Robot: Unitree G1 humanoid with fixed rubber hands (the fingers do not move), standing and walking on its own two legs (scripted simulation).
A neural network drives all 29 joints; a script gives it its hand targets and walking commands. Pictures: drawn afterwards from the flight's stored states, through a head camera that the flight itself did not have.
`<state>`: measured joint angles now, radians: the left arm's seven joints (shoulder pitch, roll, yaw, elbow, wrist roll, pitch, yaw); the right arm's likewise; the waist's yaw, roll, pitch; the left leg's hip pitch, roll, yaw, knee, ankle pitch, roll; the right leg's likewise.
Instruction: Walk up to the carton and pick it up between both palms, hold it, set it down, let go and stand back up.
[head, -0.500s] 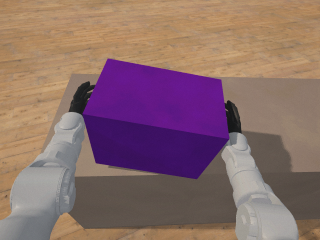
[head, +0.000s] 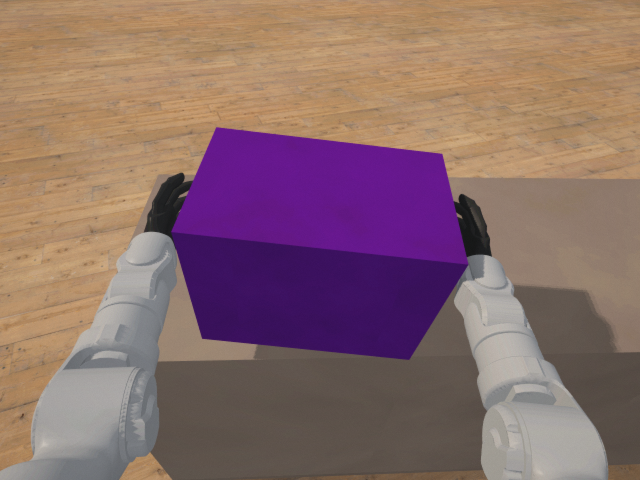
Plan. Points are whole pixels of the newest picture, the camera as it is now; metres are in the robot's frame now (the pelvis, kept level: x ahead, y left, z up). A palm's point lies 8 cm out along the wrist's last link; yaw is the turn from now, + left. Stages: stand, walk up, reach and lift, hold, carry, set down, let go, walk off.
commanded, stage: reach and lift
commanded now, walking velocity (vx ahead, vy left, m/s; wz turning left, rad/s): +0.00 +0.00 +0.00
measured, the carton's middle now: (317, 249) +0.42 -0.01 +0.07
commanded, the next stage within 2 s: none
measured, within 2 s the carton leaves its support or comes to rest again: neither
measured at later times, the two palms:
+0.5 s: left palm (146, 235) +0.38 +0.20 +0.14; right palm (473, 239) +0.37 -0.21 +0.14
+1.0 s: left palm (129, 235) +0.35 +0.20 +0.17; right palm (485, 226) +0.35 -0.20 +0.18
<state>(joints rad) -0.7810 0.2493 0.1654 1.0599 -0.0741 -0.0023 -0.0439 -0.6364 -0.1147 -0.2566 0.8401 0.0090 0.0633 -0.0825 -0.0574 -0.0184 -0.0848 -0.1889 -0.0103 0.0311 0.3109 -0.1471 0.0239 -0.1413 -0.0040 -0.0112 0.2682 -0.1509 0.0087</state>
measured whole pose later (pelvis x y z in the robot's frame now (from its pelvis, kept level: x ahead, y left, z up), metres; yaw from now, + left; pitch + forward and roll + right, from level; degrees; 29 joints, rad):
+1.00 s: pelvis -0.01 -0.01 +0.00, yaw +1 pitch -4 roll +0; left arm -0.57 0.14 0.32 0.31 0.14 0.54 -0.08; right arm -0.62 -0.16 -0.15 0.56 0.12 0.34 -0.07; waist -0.05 -0.05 -0.06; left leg -0.09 0.00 0.01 0.30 -0.14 0.01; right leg -0.04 0.01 -0.02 0.26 -0.15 0.00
